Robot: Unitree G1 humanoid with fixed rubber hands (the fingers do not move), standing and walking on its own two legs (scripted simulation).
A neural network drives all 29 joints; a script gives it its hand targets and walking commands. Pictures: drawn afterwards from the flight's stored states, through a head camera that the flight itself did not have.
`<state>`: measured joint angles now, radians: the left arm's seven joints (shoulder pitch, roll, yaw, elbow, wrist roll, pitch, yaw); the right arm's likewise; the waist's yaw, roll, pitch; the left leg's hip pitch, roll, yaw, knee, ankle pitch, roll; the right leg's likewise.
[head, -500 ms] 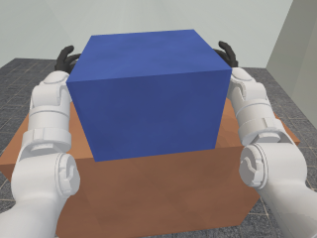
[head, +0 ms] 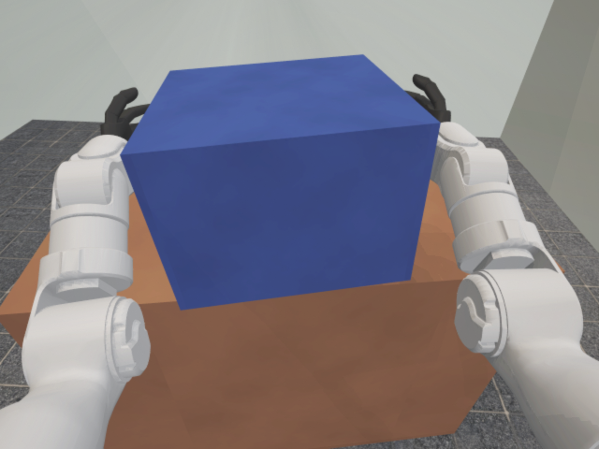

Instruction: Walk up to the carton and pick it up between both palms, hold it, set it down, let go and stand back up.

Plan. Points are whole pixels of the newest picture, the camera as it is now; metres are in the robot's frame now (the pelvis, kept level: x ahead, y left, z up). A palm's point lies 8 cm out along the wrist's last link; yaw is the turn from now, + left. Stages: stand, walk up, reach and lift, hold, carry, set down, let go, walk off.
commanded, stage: hold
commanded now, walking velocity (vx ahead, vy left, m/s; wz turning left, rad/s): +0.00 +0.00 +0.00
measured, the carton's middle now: (282, 168) +0.42 +0.02 +0.22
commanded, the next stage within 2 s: none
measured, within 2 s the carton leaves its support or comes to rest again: neither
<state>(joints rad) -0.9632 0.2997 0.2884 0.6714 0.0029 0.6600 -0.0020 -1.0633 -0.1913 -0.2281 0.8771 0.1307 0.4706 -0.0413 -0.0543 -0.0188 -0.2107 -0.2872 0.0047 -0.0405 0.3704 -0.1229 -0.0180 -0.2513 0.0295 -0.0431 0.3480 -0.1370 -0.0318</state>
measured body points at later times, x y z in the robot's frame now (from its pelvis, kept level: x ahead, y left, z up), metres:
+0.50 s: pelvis +0.00 +0.00 +0.00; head -0.08 +0.02 +0.44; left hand +0.39 +0.21 +0.30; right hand +0.39 -0.18 +0.31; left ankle +0.04 +0.12 -0.75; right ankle +0.03 -0.10 -0.75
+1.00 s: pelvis +0.00 +0.00 +0.00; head -0.09 +0.02 +0.44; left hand +0.38 +0.21 +0.30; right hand +0.39 -0.18 +0.32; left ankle +0.04 +0.12 -0.75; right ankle +0.03 -0.10 -0.75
